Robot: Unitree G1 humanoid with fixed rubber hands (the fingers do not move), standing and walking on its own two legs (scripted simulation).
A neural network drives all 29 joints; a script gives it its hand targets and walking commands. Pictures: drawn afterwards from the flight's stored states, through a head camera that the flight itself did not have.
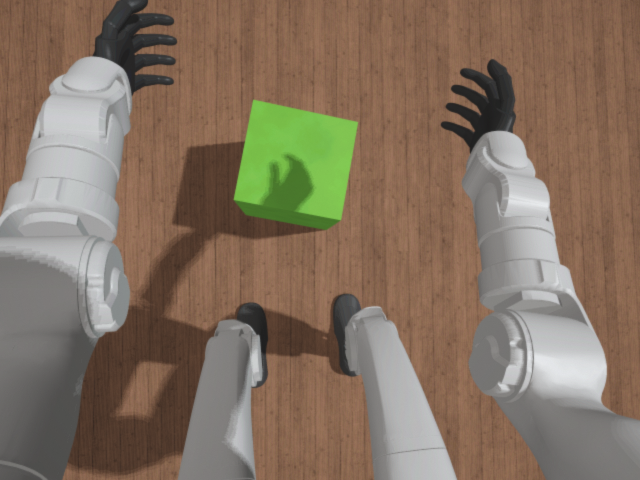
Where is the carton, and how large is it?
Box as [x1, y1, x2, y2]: [234, 100, 357, 229]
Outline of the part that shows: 253,100 234,200 245,214 323,229 328,228 340,220 357,122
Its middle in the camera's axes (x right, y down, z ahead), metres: -0.06 -0.14 +0.87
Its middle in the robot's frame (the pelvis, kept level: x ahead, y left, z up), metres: +0.53 -0.03 -0.53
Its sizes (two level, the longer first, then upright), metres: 0.210 0.200 0.250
